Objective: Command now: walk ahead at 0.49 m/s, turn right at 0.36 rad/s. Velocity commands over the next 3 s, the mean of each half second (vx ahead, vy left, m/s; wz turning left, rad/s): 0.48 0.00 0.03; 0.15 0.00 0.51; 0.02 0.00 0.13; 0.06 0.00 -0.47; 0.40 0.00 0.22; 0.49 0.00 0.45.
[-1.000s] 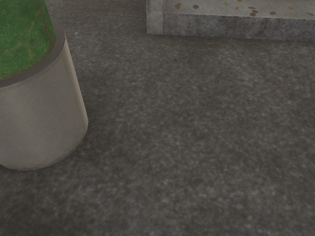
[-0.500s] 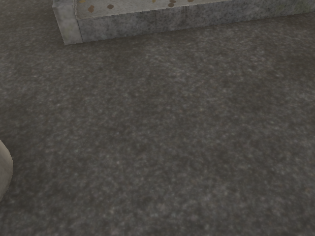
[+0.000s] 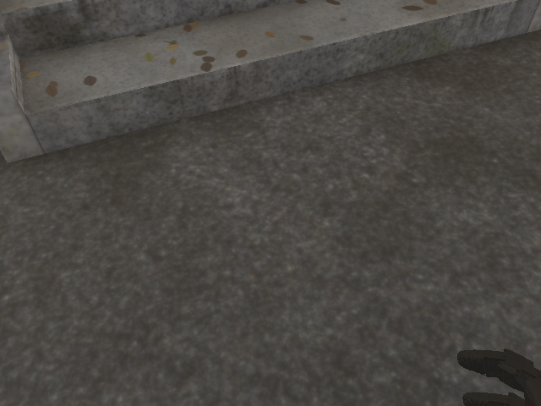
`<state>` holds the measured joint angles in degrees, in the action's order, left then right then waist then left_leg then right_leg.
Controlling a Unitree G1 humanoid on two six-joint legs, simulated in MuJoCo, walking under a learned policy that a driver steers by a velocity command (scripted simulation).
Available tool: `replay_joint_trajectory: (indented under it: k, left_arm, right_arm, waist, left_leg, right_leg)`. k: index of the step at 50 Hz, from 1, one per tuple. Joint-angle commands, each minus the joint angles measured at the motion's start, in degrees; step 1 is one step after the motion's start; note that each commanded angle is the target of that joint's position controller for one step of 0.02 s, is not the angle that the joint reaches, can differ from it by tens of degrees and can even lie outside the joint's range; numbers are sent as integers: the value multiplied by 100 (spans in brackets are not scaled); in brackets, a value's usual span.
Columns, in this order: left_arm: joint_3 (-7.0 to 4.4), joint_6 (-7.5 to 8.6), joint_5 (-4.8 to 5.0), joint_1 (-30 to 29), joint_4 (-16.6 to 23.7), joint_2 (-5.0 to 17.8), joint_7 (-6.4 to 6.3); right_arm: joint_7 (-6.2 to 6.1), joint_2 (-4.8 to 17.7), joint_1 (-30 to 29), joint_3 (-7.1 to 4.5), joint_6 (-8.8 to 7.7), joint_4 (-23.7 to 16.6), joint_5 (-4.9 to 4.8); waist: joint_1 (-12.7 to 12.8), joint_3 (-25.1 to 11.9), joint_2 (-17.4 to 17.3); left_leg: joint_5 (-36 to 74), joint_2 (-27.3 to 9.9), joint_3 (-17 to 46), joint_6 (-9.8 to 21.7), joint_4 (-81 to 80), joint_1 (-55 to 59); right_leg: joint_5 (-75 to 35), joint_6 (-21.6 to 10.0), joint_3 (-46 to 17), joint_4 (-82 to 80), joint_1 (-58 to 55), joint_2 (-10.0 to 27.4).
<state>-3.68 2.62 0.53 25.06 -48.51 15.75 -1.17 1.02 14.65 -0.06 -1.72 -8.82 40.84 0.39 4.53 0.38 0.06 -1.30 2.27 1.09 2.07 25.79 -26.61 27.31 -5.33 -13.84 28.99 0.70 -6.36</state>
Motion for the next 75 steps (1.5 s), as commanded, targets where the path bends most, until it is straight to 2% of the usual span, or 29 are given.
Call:
replay_joint_trajectory:
  k: [1, 2, 3, 5, 8, 13, 18, 22, 23, 24, 25, 26, 27, 29, 33, 38, 44, 46, 47, 48, 49, 50, 52, 60, 66, 68, 69, 70, 75]
  left_arm:
    - [129, 148, 77, 635, 448, -121, 87]
    - [75, 189, 200, 607, 326, 404, 62]
    - [3, 203, 209, -151, 441, 717, 63]
    - [-1, 251, 26, -877, 642, 601, 61]
    - [45, 210, 16, -711, 652, 267, 108]
    - [177, 307, -84, -1716, 1036, 43, 109]
    - [133, 403, 29, -2498, 1237, 238, 204]
    - [-76, 483, -3, -1897, 1102, 663, 185]
    - [-177, 500, -116, -1273, 1021, 923, 130]
    - [-285, 452, -225, -489, 987, 1419, 74]
    - [-291, 354, -255, -435, 960, 1457, 123]
    - [-169, 334, -174, -684, 1038, 912, 152]
    - [-73, 317, -117, -990, 1088, 597, 166]
    - [-9, 293, -100, -1614, 1058, 373, 215]
    - [-112, 318, -212, -1904, 905, 605, 130]
    - [-193, 143, -101, -1924, 769, 850, -29]
    - [-317, -26, 98, -1771, 634, 1175, 30]
    - [-317, -72, 180, -1765, 588, 1123, 25]
    - [-282, -81, 117, -1411, 471, 950, 42]
    - [-168, -57, -155, -1435, 675, 641, 66]
    - [-109, -56, -229, -1663, 912, 568, 59]
    - [-201, -95, -107, -1905, 860, 871, 72]
    - [-208, -165, -39, -1895, 790, 799, -5]
    - [-85, -287, -49, -1677, 628, 482, -38]
    - [-20, -259, -50, -1578, 602, 441, 104]
    - [-67, -222, -156, -1633, 765, 879, 94]
    - [-157, -223, -68, -1707, 755, 1235, 73]
    - [-169, -221, -30, -1785, 751, 1124, 89]
    - [-162, -196, -28, -1693, 930, 950, 22]
  right_arm:
    - [-25, 1507, 2474, -509, 13, 309, 66]
    - [13, 950, 2346, -393, 11, 265, -58]
    - [-1, 645, 1949, -321, 35, 188, -99]
    - [18, 579, 1413, -261, 102, 138, -37]
    - [49, 500, 1456, -218, 89, 274, -22]
    - [-34, 864, 1813, -303, 191, 434, -154]
    - [-76, 959, 2321, -310, 319, 592, -225]
    - [-148, 960, 2205, -309, 432, 550, -201]
    - [-157, 749, 2146, -237, 442, 458, -144]
    - [-188, 297, 2251, -102, 427, 244, 24]
    - [-219, 128, 2967, -48, 384, 123, -171]
    - [-262, 737, 2883, -208, 456, 289, -243]
    - [-271, 899, 2497, -286, 544, 219, -229]
    - [-289, 753, 2370, -343, 754, 196, -135]
    - [-257, 444, 2092, -335, 982, -103, -145]
    - [-97, 397, 1416, -307, 1010, -508, -99]
    - [80, 605, 841, -409, 1137, -995, -121]
    - [81, 650, 1047, -468, 1137, -985, -113]
    - [2, 982, 1369, -598, 1117, -922, -78]
    - [-140, 1738, 1750, -782, 1093, -993, -7]
    - [-114, 1833, 1694, -731, 1011, -1122, 109]
    - [-33, 1483, 1667, -629, 907, -1109, 71]
    - [-59, 1207, 1148, -544, 840, -1092, -73]
    - [-235, 902, 746, -381, 905, -1123, 16]
    - [-117, 642, 684, -188, 839, -727, 98]
    - [-166, 724, 967, -212, 801, -631, 119]
    - [-182, 709, 1198, -233, 775, -674, 186]
    - [-237, 631, 974, -233, 775, -691, 186]
    - [-314, 509, 754, -341, 897, -779, 78]
  waist:
    - [-748, -2268, -1962]
    - [-830, -1774, -1405]
    - [-916, -896, -681]
    - [-660, -118, 81]
    - [-407, -145, -361]
    - [-616, 58, -356]
    - [-828, 97, -553]
    - [-308, -144, -597]
    - [1, -640, -413]
    - [173, -1504, 715]
    - [-158, -2074, 2275]
    - [-148, -1561, 1272]
    - [-207, -1079, 821]
    - [-551, -607, 542]
    - [-693, -326, 697]
    - [-511, -438, 539]
    - [-364, -342, 649]
    - [-533, -439, 549]
    - [-596, -654, 75]
    - [-597, -990, -1370]
    - [-662, -1377, -1817]
    - [-857, -1392, -919]
    - [-531, -869, -383]
    - [-424, -975, -760]
    - [-385, -402, -777]
    - [-546, -282, -284]
    - [-864, -267, 555]
    - [-752, -183, 1072]
    - [-535, -134, 1025]
  left_leg:
    - [-1081, -2431, 3830, 1742, -399, 5203]
    - [-2145, -2487, 4364, 1551, -801, 4874]
    - [-2019, -2272, 3481, 1308, -922, 4022]
    - [-742, -1834, 2361, 1171, -1238, 2590]
    - [49, -1440, 1532, 1177, -1585, 2027]
    - [416, -1205, 1005, 1181, -1799, 1667]
    - [-7, -1254, 1122, 958, -1461, 1668]
    - [22, -1137, 1381, 576, -475, 1737]
    - [106, -738, 1118, 333, 645, 1345]
    - [-1723, -147, 585, 9, 2582, 114]
    - [-3638, 168, 475, -165, 3914, -1235]
    - [-3382, -171, 809, -259, 4575, -1447]
    - [-3062, -312, 668, -303, 4703, -1530]
    - [-2544, -657, 470, -428, 4349, -1115]
    - [-1688, -685, 219, -563, 3816, -707]
    - [-833, -742, 1, -467, 2441, -345]
    - [-1430, -567, -337, -135, 1285, -20]
    - [-819, -322, -527, 91, 298, 672]
    - [413, -325, -231, 317, -178, 1527]
    - [3098, -1681, 1560, 902, -24, 2894]
    - [3284, -2592, 3056, 2110, -255, 3142]
    - [2951, -2368, 2595, 2012, -378, 2911]
    - [1845, -1704, 1753, 1336, -417, 2319]
    - [631, -1325, 1320, 1148, -576, 1551]
    - [-1455, -1171, 1220, 817, -573, 824]
    - [-1610, -796, 988, 316, -51, 870]
    - [-1770, -289, 422, 64, 290, 832]
    - [-1531, -45, -44, -152, 602, 1137]
    - [-1308, -97, -104, -9, 758, 1291]
  right_leg:
    - [138, 264, 175, 3973, 3341, -147]
    - [394, 213, -80, 4671, 4039, 245]
    - [-122, 208, 33, 4767, 4229, 452]
    - [-781, 252, 439, 4259, 3952, 866]
    - [-996, 313, 797, 3568, 3518, 1164]
    - [-2015, 543, 1112, 1563, 3385, 1145]
    - [-2809, 626, 1132, 305, 2627, 790]
    - [-2416, 349, 1140, -438, 1314, 717]
    - [-2732, 121, 828, -436, 278, 1172]
    - [-4190, -258, -267, -81, -1316, 2470]
    - [-4282, -1035, -2105, -576, -1979, 3406]
    - [-4239, -951, -1784, -640, -1354, 3144]
    - [-4687, -773, -853, -592, -780, 2923]
    - [-4969, -630, 180, -854, 314, 2446]
    - [-4880, -803, 1092, -1458, 1113, 2280]
    - [-4390, -778, 1702, -1473, 889, 2352]
    - [-3895, -536, 1770, -876, 388, 2623]
    - [-3736, -204, 2023, -198, 448, 2417]
    - [-3431, 152, 2317, 648, 815, 2025]
    - [-1249, 657, 2678, 2475, 2407, 1397]
    - [1287, 921, 1834, 3853, 3664, 642]
    - [1109, 887, 1156, 4361, 3775, 787]
    - [199, 789, 1027, 3985, 3829, 949]
    - [-769, 987, 1128, 2207, 2575, 877]
    - [-1478, 697, 1456, 78, 1195, 789]
    - [-2811, 417, 784, -292, 1176, 1264]
    - [-3026, 101, 377, -290, 1353, 1550]
    - [-2174, -147, -13, -675, 1900, 1640]
    - [-1757, -122, -400, -673, 2077, 1532]
